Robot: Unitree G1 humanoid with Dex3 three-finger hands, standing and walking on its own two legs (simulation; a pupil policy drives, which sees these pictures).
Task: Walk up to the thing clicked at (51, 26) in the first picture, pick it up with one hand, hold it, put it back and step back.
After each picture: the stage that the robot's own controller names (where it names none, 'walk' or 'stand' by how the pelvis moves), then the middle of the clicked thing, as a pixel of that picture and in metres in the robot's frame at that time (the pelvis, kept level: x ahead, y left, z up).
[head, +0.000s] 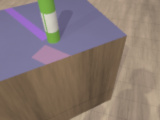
stand; (49, 19) +0.69 +0.19 +0.08
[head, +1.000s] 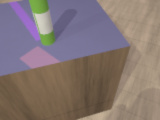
rise first; (42, 19) +0.63 +0.22 +0.10
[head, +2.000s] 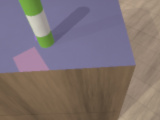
rise first; (38, 20) +0.58 +0.22 +0.10
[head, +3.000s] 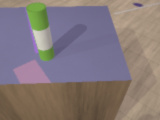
stand; (42, 35) +0.56 +0.20 +0.08
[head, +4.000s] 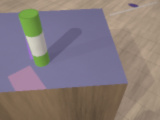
stand; (36, 41) +0.54 +0.22 +0.07
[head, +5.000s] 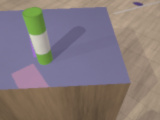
stand; (39, 39) +0.55 +0.21 +0.07
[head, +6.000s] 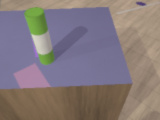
stand; (41, 39) +0.55 +0.20 +0.07
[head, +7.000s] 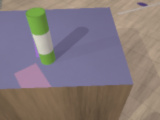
stand; (42, 39) +0.55 +0.20 +0.07
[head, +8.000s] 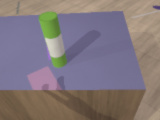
rise first; (54, 42) +0.54 +0.18 +0.08
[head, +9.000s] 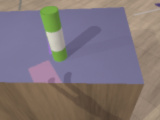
go down; (55, 36) +0.57 +0.18 +0.08
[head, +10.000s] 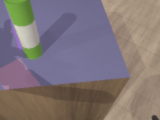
go down; (26, 30) +0.53 +0.17 +0.09
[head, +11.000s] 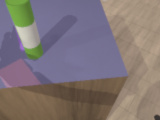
approach; (27, 31) +0.55 +0.18 +0.09
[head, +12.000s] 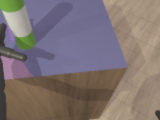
close in; (17, 17) +0.55 +0.19 +0.13
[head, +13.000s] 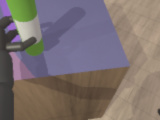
lift; (28, 25) +0.51 +0.15 +0.13
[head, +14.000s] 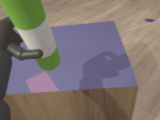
lift; (36, 33) +0.32 +0.12 +0.31
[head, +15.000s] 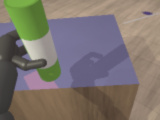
hold; (39, 44) +0.33 +0.13 +0.25
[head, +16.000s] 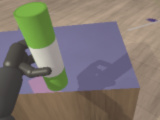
hold; (46, 53) +0.31 +0.11 +0.25
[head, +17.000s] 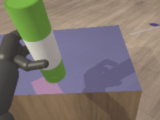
crouch; (42, 45) +0.30 +0.12 +0.29
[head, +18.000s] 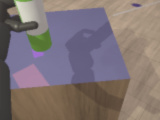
crouch; (32, 11) +0.45 +0.14 +0.27
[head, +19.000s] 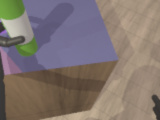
lower; (16, 23) +0.51 +0.15 +0.12
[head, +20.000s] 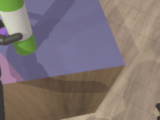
lower; (15, 18) +0.51 +0.16 +0.13
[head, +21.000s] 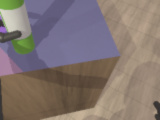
lower; (15, 17) +0.52 +0.15 +0.13
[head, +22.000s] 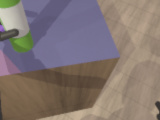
lower; (12, 15) +0.52 +0.15 +0.13
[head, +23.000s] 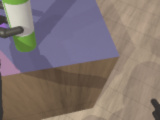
loosen; (19, 13) +0.53 +0.13 +0.14
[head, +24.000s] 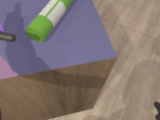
withdraw; (52, 13) +0.63 +0.03 +0.04
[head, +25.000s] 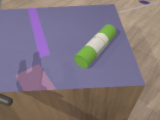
sink last; (96, 44) +0.58 -0.03 +0.02
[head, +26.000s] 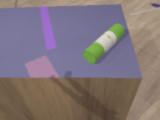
stand; (105, 42) +0.61 -0.04 +0.01
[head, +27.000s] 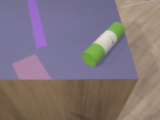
stand; (104, 42) +0.57 -0.06 +0.01
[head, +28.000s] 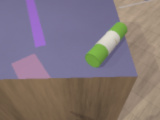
stand; (107, 43) +0.56 -0.08 +0.02
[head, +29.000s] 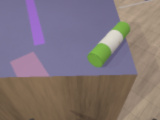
stand; (110, 42) +0.56 -0.09 +0.04
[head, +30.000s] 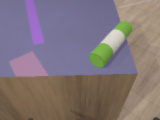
stand; (112, 42) +0.55 -0.09 +0.04
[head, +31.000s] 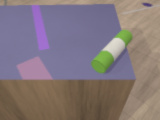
stand; (113, 49) +0.55 -0.10 +0.01
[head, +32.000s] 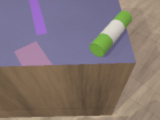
walk; (112, 32) +0.59 -0.10 +0.00
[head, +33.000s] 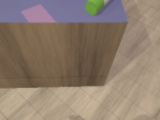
walk; out of the picture +0.82 -0.08 +0.01
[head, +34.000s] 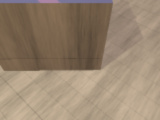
stand; out of the picture +1.14 -0.04 +0.00
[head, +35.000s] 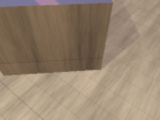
stand; out of the picture +1.16 -0.01 +0.00
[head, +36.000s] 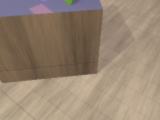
stand; out of the picture +1.19 +0.05 -0.02
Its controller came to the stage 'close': yes
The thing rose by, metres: 0.21
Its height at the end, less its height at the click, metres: -0.09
